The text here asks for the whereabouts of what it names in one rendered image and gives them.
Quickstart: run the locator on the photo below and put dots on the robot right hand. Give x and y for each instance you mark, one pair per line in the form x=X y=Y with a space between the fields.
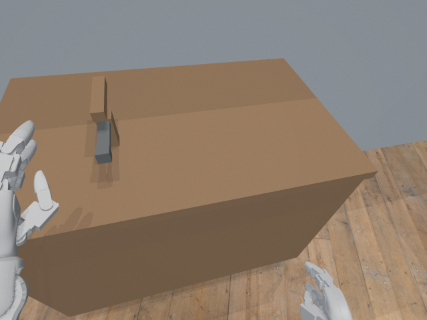
x=329 y=305

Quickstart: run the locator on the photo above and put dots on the robot left hand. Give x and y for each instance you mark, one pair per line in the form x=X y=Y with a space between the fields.
x=15 y=155

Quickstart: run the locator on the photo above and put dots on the counter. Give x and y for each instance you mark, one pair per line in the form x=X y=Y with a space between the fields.
x=216 y=169

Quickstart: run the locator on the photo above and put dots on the robot left forearm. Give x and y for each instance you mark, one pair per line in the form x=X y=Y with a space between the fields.
x=14 y=289

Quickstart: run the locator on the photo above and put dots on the tap lever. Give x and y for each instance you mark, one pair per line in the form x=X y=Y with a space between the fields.
x=103 y=152

